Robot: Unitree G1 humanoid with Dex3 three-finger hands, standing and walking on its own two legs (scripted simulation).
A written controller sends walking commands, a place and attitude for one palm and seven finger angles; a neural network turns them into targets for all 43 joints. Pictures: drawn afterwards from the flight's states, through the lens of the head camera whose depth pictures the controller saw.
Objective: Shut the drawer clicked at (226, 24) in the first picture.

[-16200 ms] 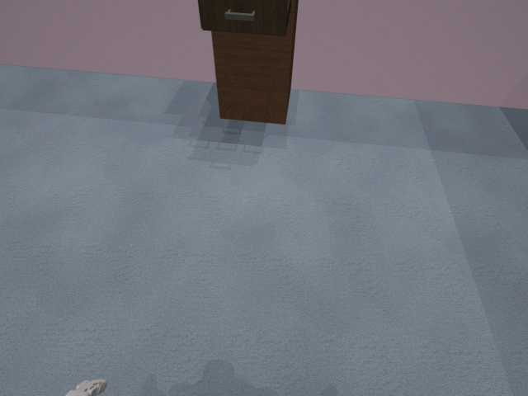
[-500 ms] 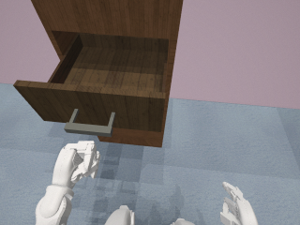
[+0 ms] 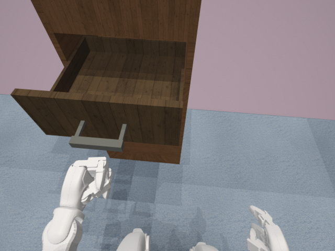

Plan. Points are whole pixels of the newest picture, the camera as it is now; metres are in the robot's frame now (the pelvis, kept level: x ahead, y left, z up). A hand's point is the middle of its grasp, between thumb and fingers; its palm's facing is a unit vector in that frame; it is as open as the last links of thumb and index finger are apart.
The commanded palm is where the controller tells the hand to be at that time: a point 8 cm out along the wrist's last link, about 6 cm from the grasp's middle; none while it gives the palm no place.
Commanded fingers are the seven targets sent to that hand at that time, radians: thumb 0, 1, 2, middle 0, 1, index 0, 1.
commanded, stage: push the drawer shut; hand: left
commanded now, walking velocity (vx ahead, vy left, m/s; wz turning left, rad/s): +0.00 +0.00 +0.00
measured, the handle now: (100, 135) +0.38 +0.18 +0.05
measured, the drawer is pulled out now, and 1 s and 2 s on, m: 0.25 0.17 0.04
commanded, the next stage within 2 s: none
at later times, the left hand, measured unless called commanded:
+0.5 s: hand (113, 163) +0.30 +0.13 +0.05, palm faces -0.08 -1.00 -0.05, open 3.1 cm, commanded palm +0.30 +0.19 +0.05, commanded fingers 0.00 0.90 0.90 -1.40 -1.60 -1.40 -1.60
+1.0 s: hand (118, 137) +0.37 +0.13 +0.05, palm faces -0.09 -0.99 -0.04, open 3.1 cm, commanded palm +0.36 +0.19 +0.05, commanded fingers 0.00 0.90 0.90 -1.40 -1.60 -1.40 -1.60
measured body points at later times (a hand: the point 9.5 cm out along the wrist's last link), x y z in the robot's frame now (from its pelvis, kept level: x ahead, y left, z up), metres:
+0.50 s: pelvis +0.00 -0.01 +0.00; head +0.07 -0.01 +0.45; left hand +0.30 +0.19 +0.05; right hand +0.15 -0.26 -0.10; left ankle +0.05 +0.10 -0.66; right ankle -0.03 -0.10 -0.66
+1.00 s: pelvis -0.01 +0.00 +0.00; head +0.07 +0.00 +0.44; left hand +0.37 +0.19 +0.05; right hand +0.10 -0.26 -0.11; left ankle +0.05 +0.10 -0.66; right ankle -0.03 -0.10 -0.66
